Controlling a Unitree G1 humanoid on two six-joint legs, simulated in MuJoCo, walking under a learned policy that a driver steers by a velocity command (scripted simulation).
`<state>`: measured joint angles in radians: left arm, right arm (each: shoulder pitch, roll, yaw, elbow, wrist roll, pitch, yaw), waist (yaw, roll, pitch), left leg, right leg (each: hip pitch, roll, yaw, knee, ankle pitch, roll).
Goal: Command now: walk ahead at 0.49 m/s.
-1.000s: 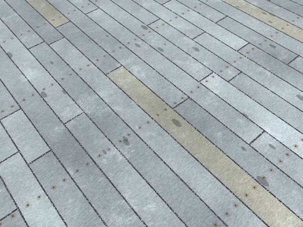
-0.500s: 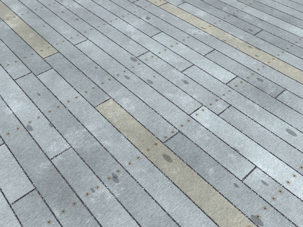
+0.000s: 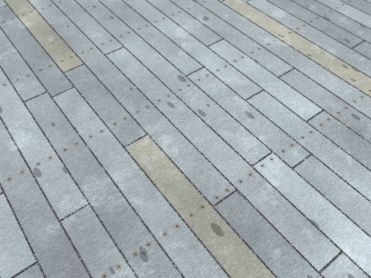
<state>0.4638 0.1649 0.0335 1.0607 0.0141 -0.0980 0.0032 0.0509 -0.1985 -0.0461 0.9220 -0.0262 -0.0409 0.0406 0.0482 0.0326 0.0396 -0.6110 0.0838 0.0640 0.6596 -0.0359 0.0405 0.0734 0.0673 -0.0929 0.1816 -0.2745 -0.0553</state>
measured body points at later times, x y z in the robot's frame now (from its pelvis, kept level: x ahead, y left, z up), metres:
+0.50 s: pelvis +0.28 +0.03 +0.00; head +0.30 +0.03 +0.45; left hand +0.42 +0.26 -0.13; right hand +0.22 -0.21 -0.14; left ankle +0.21 +0.10 -0.74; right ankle +0.43 -0.12 -0.69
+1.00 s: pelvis +0.56 -0.03 +0.01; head +0.58 -0.04 +0.46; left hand +0.51 +0.21 -0.13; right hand +0.68 -0.27 -0.13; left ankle +0.67 +0.12 -0.68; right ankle +0.51 -0.09 -0.74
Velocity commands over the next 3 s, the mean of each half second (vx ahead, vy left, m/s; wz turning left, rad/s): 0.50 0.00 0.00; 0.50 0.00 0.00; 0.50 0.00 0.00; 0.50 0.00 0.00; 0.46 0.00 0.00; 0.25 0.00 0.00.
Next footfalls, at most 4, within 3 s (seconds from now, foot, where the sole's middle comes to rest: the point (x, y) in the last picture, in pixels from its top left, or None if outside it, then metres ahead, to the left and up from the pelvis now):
0.12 left None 0.25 0.10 -0.78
0.66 right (231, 258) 0.55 -0.09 -0.78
1.22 left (188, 182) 0.86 0.07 -0.78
1.80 right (229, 128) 1.16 -0.10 -0.78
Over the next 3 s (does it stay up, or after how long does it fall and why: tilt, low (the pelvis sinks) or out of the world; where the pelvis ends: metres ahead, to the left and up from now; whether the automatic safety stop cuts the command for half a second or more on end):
stays up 1.50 -0.02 0.00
